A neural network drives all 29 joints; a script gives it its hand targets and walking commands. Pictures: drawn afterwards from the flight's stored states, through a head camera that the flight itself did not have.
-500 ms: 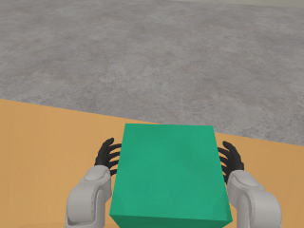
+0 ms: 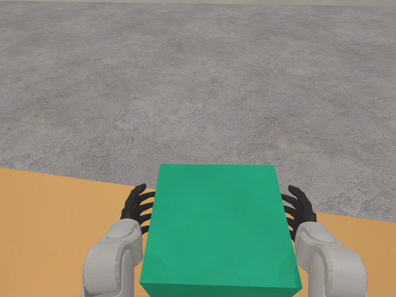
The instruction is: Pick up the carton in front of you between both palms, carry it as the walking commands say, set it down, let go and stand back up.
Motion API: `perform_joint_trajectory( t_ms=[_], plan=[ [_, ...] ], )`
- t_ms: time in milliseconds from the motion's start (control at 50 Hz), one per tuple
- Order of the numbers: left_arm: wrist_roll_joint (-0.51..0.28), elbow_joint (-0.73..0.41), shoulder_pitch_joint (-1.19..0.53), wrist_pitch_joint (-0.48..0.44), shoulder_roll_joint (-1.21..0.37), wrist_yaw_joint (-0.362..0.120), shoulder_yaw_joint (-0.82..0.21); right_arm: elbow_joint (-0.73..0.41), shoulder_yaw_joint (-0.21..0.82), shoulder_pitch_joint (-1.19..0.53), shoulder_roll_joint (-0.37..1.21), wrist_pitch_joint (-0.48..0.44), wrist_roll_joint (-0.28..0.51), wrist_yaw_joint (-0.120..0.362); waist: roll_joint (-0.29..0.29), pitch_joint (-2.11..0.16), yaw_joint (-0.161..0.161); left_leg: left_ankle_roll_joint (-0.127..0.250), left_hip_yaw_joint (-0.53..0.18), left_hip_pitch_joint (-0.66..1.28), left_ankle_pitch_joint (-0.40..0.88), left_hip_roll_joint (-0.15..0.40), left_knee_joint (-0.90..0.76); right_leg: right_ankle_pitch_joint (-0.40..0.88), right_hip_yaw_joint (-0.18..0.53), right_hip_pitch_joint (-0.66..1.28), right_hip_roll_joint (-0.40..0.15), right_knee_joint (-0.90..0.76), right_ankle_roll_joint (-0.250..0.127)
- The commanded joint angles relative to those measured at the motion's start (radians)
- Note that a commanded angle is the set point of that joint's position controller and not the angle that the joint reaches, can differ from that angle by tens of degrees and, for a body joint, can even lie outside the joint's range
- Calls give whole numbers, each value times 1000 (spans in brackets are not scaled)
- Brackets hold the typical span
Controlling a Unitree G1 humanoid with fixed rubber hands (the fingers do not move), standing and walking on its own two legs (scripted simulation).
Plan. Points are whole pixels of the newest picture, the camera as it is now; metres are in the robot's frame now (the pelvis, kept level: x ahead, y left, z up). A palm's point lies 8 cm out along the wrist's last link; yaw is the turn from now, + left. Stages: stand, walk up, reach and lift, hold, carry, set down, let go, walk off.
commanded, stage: carry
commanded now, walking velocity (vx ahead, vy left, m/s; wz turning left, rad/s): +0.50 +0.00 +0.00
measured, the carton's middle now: (215, 244) +0.24 +0.00 +0.02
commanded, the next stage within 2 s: none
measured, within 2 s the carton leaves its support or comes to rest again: neither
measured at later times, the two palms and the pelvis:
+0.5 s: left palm (154, 103) +0.59 +0.16 +0.12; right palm (266, 103) +0.58 -0.14 +0.12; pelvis +0.32 +0.02 +0.00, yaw -1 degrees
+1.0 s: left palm (166, 61) +0.81 +0.15 +0.14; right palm (257, 61) +0.80 -0.15 +0.13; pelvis +0.46 +0.01 +0.02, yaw -1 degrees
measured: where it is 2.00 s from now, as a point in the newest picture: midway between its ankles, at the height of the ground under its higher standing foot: (210, 274)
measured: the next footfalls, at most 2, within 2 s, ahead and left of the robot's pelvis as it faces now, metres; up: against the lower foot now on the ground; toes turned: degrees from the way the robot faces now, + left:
left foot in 0.46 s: +0.49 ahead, +0.10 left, +0.00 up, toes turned +9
right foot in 0.74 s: +0.46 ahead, -0.10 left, +0.00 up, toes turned -8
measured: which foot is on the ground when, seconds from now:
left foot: up 0.00-0.44, down 0.46-1.00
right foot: down 0.00-0.48, up 0.50-0.72, down 0.74-1.00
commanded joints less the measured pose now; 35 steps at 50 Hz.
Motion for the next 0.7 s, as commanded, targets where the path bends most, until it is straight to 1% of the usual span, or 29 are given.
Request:
perform_joint_trajectory(
  t_ms=[0,20,40,60,80,100,140,180,240,280,300,340,360,380,400,420,440,460,480,500,520,540,560,580,600,620,640,660,680],
  plan=[
    [-329,-78,-364,-9,-887,-185,-677,-96,714,-383,845,-8,318,201,-237,-252,20,42,-113,-610,52,-61,590,-174,756,676,-409,-414,-150],
    [-339,-80,-375,-21,-921,-193,-690,-87,711,-376,883,-21,313,205,-151,-261,15,65,-126,-594,93,-16,579,-69,650,621,-373,-383,-122],
    [-346,-83,-390,-34,-951,-200,-700,-73,713,-366,918,-35,306,208,-76,-241,10,70,-133,-577,155,20,500,-33,552,556,-342,-386,-86],
    [-350,-82,-400,-45,-971,-206,-713,-64,713,-353,940,-49,296,208,-70,-231,8,67,-128,-547,196,35,421,-32,473,506,-313,-402,-52],
    [-354,-82,-392,-54,-978,-211,-720,-54,714,-334,952,-61,283,208,-98,-236,9,61,-102,-521,223,25,372,-32,411,482,-292,-414,-34],
    [-355,-80,-372,-60,-972,-217,-722,-42,715,-308,957,-72,271,205,-121,-236,11,56,-77,-515,235,18,319,-37,361,475,-276,-425,-28],
    [-350,-76,-333,-68,-946,-227,-724,-33,717,-272,951,-88,253,198,-137,-206,10,37,-39,-545,255,9,202,-56,302,482,-260,-457,-32],
    [-344,-80,-309,-72,-914,-230,-720,-44,723,-260,929,-94,245,192,-160,-156,8,23,-4,-611,308,4,100,-18,267,518,-251,-474,-39],
    [-333,-107,-292,-67,-854,-221,-702,-91,736,-273,882,-86,261,182,-160,-92,7,15,30,-653,384,-1,-29,85,206,548,-229,-464,-37],
    [-327,-136,-295,-56,-815,-209,-688,-134,748,-297,848,-73,282,175,-168,-60,9,20,50,-656,416,-11,-82,166,172,561,-219,-443,-37],
    [-324,-149,-301,-49,-793,-202,-679,-155,751,-315,828,-64,290,171,-170,-42,12,25,63,-647,428,-22,-109,243,147,563,-214,-419,-34],
    [-316,-163,-328,-32,-745,-184,-663,-179,746,-352,777,-43,303,163,-184,-12,17,37,103,-587,466,-64,-168,434,96,545,-189,-360,-20],
    [-313,-166,-344,-22,-720,-174,-655,-186,738,-371,749,-31,310,159,-196,-7,18,44,116,-533,488,-84,-188,497,79,531,-180,-316,-8],
    [-314,-169,-366,-13,-698,-165,-646,-185,727,-389,724,-21,318,155,-207,-26,17,53,140,-453,502,-110,-198,554,58,513,-169,-236,6],
    [-317,-172,-384,-1,-672,-155,-638,-180,715,-395,700,-10,322,150,-200,-70,-7,63,167,-328,534,-139,-237,607,25,488,-153,-121,29],
    [-322,-177,-414,10,-649,-146,-635,-175,698,-409,670,-1,321,143,-163,-114,-29,59,184,-190,607,-158,-326,579,5,464,-118,12,63],
    [-324,-171,-447,21,-623,-136,-627,-170,679,-434,645,10,318,136,-114,-164,-49,59,96,-36,711,-73,-328,376,27,369,-99,162,91],
    [-328,-170,-475,35,-607,-127,-624,-140,654,-447,613,21,318,129,86,-292,-44,155,-216,209,1085,198,-238,-80,47,174,-43,424,125],
    [-336,-156,-476,47,-610,-122,-627,-107,639,-447,608,23,319,125,222,-370,-37,294,-468,312,1110,306,-320,-450,144,1,73,649,125],
    [-337,-148,-495,48,-631,-121,-632,-114,642,-471,630,23,335,128,178,-374,-26,307,-431,256,1015,297,-356,-474,240,-29,40,718,92],
    [-346,-140,-556,45,-667,-122,-635,-112,647,-520,669,20,342,132,127,-369,-25,292,-347,198,972,261,-359,-441,271,-37,5,695,66],
    [-346,-125,-615,40,-698,-123,-638,-96,655,-570,708,15,343,136,58,-343,-24,267,-271,113,962,232,-361,-411,287,-17,-33,619,55],
    [-340,-96,-658,33,-722,-125,-640,-63,657,-615,733,8,338,141,32,-324,-16,233,-193,34,941,199,-376,-379,290,30,-56,486,53],
    [-334,-67,-695,25,-736,-125,-645,-34,656,-661,743,-2,337,144,30,-327,-11,211,-130,-13,912,168,-387,-361,263,93,-45,364,59],
    [-324,-27,-712,16,-734,-123,-642,0,652,-688,737,-11,331,145,42,-330,-13,206,-97,-38,883,155,-394,-362,244,141,-28,270,65],
    [-314,12,-731,6,-734,-121,-640,31,645,-712,728,-20,324,144,59,-343,-14,211,-78,-39,844,148,-392,-359,229,167,-16,190,67],
    [-308,47,-755,-2,-729,-118,-632,62,636,-733,716,-28,315,141,72,-351,-13,215,-67,-42,827,149,-381,-328,213,188,-9,121,68],
    [-302,83,-777,-10,-723,-115,-618,94,624,-755,707,-35,305,136,83,-359,-14,214,-55,-51,815,149,-368,-273,197,211,-4,68,65],
    [-297,116,-796,-18,-720,-111,-601,122,612,-785,702,-40,297,130,73,-361,-8,206,-34,-73,774,141,-343,-188,182,246,-4,-7,63]
  ],
)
